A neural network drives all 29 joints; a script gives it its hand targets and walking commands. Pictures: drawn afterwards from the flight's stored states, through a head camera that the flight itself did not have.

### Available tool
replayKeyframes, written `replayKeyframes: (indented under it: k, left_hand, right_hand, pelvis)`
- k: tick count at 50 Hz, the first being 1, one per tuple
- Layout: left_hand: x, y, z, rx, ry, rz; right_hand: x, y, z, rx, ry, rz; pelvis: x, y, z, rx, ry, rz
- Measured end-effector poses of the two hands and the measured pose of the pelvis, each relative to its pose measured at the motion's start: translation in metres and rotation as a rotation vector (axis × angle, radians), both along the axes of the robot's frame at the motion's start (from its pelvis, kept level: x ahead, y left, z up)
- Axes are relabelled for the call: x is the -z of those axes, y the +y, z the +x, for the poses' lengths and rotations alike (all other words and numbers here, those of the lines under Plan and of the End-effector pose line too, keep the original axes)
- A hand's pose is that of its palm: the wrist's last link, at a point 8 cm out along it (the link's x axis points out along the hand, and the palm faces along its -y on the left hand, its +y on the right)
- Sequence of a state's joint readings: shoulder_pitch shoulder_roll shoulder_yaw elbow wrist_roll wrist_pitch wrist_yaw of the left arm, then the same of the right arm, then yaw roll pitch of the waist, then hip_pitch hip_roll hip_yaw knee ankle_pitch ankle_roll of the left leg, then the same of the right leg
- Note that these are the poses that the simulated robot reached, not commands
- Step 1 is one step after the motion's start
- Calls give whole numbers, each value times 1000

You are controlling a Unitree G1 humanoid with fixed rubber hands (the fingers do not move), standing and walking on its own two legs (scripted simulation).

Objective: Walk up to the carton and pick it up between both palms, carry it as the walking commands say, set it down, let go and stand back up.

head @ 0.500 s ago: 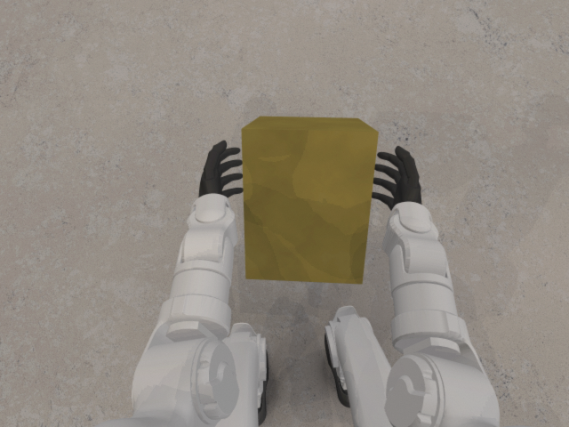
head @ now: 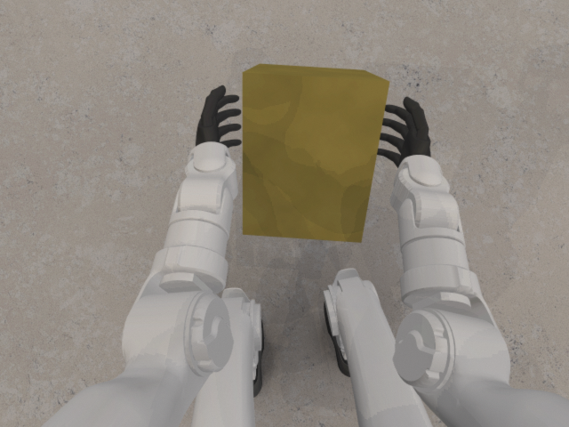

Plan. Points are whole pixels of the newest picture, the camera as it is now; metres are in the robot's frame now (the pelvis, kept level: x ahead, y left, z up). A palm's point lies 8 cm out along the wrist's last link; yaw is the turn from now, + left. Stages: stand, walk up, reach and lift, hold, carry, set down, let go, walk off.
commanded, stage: set down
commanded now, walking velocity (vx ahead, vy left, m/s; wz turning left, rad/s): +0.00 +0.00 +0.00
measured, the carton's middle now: (307, 147) +0.51 -0.07 -0.19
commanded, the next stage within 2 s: none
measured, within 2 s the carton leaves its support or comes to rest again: neither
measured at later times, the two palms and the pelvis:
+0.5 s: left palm (225, 148) +0.51 +0.06 -0.16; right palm (392, 161) +0.46 -0.20 -0.16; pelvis -0.01 -0.01 -0.06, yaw +0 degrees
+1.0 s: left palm (231, 152) +0.54 +0.06 -0.26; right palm (377, 162) +0.48 -0.21 -0.25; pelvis -0.02 -0.01 -0.12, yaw +0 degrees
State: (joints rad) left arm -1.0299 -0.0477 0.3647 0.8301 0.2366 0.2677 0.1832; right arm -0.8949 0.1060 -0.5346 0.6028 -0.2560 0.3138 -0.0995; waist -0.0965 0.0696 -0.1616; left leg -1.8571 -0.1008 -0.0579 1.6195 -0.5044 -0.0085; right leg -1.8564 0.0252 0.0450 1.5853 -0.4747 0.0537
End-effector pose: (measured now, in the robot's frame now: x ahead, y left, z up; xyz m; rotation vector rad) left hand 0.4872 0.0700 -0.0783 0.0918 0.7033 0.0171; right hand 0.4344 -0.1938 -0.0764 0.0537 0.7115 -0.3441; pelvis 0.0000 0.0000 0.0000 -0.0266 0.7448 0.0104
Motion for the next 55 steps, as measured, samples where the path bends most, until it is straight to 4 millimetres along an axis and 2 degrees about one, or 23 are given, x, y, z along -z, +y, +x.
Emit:
replayKeyframes:
  k: [31,55]
  left_hand:
    - [107,-7,33,33,9,21]
    - [198,-8,58,62,39,20]
  right_hand:
    - [108,-7,29,-7,13,-7]
    - [196,-13,55,-49,31,4]
  pelvis:
    - [79,-8,-17,4,35,2]
    - [130,-7,-15,3,4,-4]
